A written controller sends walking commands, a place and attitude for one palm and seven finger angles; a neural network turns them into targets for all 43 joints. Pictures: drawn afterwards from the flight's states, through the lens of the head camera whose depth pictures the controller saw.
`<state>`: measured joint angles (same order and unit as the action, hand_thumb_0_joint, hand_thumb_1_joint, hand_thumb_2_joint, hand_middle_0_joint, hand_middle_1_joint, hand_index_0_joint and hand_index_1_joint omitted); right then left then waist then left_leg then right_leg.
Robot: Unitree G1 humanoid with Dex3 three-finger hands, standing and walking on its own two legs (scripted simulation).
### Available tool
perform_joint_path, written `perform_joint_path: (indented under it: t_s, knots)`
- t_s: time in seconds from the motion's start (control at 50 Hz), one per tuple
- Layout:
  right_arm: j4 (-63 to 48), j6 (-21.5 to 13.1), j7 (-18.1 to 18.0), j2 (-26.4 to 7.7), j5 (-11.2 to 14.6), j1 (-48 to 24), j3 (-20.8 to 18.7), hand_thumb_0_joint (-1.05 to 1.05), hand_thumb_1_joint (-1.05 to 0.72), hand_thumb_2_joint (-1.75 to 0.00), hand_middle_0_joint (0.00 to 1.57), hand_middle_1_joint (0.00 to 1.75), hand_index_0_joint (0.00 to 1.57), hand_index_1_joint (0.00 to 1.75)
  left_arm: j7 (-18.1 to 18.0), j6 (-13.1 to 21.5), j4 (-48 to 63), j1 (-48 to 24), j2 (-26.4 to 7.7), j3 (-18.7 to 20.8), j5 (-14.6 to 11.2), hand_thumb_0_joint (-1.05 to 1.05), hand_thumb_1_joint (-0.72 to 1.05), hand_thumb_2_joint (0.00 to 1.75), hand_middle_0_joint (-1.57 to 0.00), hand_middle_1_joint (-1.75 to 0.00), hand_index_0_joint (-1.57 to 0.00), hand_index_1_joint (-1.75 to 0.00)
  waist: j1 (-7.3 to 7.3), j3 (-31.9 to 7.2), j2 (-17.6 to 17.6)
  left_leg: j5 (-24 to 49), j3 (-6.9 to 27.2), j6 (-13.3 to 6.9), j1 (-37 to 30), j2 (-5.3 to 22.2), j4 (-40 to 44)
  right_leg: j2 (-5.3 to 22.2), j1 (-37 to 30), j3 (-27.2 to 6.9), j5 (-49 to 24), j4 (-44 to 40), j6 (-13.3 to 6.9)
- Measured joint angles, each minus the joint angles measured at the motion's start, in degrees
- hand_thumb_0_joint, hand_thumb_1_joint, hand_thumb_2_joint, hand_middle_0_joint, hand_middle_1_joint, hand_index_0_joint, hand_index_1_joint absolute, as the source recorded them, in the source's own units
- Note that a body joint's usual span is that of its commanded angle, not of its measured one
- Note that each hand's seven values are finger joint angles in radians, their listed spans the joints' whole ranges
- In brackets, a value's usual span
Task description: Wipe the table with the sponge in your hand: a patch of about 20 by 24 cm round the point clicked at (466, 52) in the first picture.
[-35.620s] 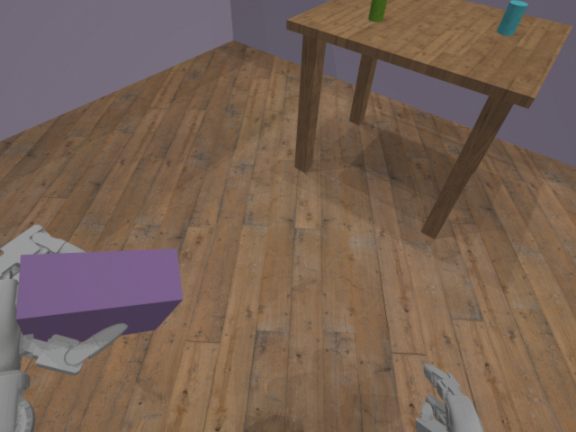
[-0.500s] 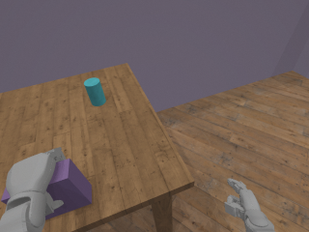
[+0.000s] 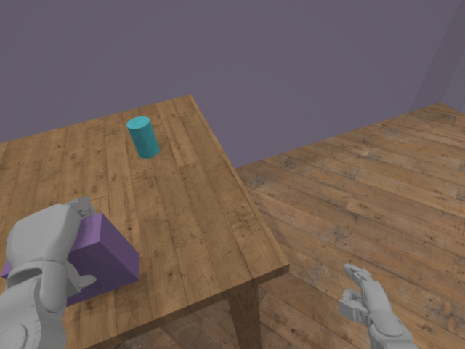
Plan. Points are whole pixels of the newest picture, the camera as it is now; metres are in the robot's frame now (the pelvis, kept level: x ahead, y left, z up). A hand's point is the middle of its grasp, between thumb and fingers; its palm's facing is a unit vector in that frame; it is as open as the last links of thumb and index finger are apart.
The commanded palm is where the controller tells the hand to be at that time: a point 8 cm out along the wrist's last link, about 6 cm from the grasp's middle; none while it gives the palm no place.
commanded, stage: lift the sponge slowly off the table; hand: left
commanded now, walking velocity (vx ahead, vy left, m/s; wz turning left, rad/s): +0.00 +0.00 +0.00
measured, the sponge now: (87, 269) +0.19 +0.29 +0.07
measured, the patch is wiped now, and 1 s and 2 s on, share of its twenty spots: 1.00 1.00 1.00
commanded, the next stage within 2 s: bring the sponge back beside the body in 0.70 s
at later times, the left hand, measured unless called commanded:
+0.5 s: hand (69, 230) +0.21 +0.28 +0.16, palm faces +0.18 -0.13 -0.98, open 9.8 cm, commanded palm +0.17 +0.28 +0.23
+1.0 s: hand (55, 234) +0.20 +0.29 +0.16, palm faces +0.20 -0.13 -0.97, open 9.8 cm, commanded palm +0.15 +0.29 +0.23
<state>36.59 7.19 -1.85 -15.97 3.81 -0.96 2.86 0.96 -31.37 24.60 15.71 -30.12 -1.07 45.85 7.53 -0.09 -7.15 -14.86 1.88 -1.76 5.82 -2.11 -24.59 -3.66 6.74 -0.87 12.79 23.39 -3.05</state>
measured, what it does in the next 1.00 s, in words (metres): stands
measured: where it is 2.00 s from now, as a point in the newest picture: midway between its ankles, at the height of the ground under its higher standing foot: outside the picture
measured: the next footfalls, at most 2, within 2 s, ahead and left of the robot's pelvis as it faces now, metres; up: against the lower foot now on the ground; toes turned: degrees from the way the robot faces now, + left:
none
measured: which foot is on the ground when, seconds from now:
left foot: down 0.00-1.00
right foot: down 0.00-1.00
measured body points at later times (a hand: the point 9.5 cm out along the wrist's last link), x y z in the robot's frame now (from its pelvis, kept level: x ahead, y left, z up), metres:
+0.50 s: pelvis +0.00 -0.01 +0.00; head -0.02 -0.06 +0.45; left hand +0.19 +0.28 +0.21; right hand +0.27 -0.20 -0.07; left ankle -0.01 +0.10 -0.74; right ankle +0.00 -0.09 -0.74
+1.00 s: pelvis +0.00 +0.00 +0.00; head -0.02 -0.05 +0.45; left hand +0.18 +0.30 +0.22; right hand +0.27 -0.19 -0.07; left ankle -0.01 +0.10 -0.74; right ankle +0.00 -0.09 -0.74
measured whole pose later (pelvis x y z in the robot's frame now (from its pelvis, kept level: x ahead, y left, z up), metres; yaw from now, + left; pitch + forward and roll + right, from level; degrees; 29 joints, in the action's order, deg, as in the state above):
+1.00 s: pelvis +0.00 +0.00 +0.00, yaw +0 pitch -3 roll +0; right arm 35.5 7.1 -2.7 -16.2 4.3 -1.3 3.8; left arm 3.5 -33.6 29.4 13.9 -34.9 3.4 41.9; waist 8.3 -0.6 -7.0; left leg -15.3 2.1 -1.4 7.6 -2.0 -26.0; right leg -3.9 8.5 -0.6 13.2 24.8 -3.2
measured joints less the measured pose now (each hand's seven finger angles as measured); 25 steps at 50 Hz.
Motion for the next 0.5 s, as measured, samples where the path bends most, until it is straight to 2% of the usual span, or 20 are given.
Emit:
perform_joint_path:
  t_s: [0.24, 0.38, 0.5]
  knots:
    - [-0.1, -0.5, -0.5, -0.3, 0.3, 0.3, 0.1, 0.02, -0.91, -0.9, 0.2, 0.3, 0.2, 0.3, 0.8, -0.6, 0.0, -1.7, -2.4, 2.0, -1.5, -0.01, -0.51, 1.08, -0.75, -1.39, -0.79, -1.37, 0.12, -0.1, -0.1, -0.1, 0.2, 0.4, 0.7, 0.3, -0.5, -0.3, 0.7, 0.2, 0.2, 0.6, -0.4]
    - [-0.3, -1.2, -0.8, -0.5, 0.3, 0.1, 0.1, 0.02, -0.91, -0.9, 0.2, 0.3, 0.2, 0.3, 1.8, -0.6, 1.4, -2.4, -2.3, 2.2, -2.3, -0.01, -0.51, 1.08, -0.75, -1.39, -0.79, -1.37, 0.1, -0.2, -0.4, -0.1, 0.3, 0.5, 1.0, 0.3, -0.5, -0.3, 1.1, 0.3, 0.3, 0.8, -0.4]
    - [-0.4, -1.0, -1.0, -0.3, 0.3, -0.3, 0.5, 0.02, -0.91, -0.9, 0.2, 0.3, 0.2, 0.3, 2.1, -0.7, 2.1, -3.6, -3.7, 2.4, -2.8, -0.01, -0.51, 1.08, -0.75, -1.39, -0.79, -1.37, 0.37, -0.4, -0.2, -0.2, 0.3, 0.6, 1.1, 0.3, -0.6, -0.4, 1.2, 0.3, 0.5, 1.0, -0.5]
